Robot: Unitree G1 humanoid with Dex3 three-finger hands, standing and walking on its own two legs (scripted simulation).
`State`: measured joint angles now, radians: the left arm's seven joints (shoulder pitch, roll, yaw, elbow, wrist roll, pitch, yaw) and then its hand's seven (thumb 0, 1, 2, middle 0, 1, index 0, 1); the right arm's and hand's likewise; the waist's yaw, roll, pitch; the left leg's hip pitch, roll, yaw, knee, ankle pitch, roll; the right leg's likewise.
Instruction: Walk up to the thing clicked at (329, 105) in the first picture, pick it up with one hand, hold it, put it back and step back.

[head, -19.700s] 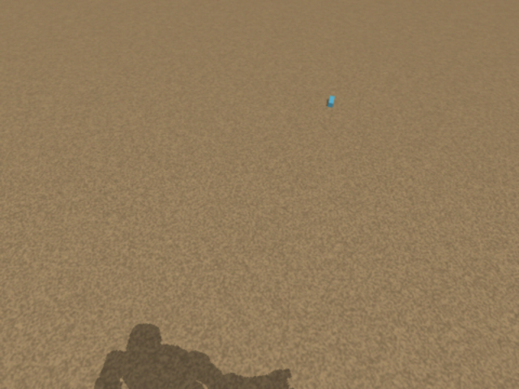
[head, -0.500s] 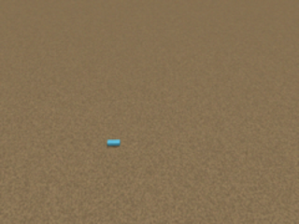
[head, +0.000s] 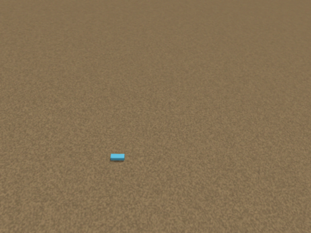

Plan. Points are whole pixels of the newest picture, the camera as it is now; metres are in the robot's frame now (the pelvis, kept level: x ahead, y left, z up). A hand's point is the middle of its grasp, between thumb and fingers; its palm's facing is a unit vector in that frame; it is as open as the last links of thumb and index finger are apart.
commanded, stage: walk up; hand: left
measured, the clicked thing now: (117, 157) +0.73 +0.18 -0.75
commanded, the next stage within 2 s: none
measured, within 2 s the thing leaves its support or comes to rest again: neither
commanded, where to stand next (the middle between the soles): +0.34 -0.08 m, yaw +0 degrees
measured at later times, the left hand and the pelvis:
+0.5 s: hand (70, 188) +0.27 +0.24 -0.12, palm faces -0.06 -0.92 -0.38, open 7.3 cm; pelvis +0.17 -0.02 +0.00, yaw -1 degrees
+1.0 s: hand (71, 176) +0.33 +0.26 -0.16, palm faces -0.08 -0.92 -0.39, open 7.3 cm; pelvis +0.27 -0.01 -0.01, yaw -2 degrees
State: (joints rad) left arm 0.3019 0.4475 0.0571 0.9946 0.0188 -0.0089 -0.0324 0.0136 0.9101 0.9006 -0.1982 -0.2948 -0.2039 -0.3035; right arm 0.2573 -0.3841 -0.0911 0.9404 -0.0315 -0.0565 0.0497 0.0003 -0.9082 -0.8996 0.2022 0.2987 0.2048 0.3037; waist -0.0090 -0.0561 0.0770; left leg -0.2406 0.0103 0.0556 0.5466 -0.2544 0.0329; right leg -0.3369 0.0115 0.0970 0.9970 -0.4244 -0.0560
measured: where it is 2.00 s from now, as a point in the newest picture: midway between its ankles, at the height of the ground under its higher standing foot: (143, 225)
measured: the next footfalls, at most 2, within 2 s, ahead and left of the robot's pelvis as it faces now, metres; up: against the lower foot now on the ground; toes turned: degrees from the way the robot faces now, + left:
right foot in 0.30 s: +0.25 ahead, -0.13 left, +0.00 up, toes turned -4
left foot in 0.66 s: +0.35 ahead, +0.12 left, +0.00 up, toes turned -2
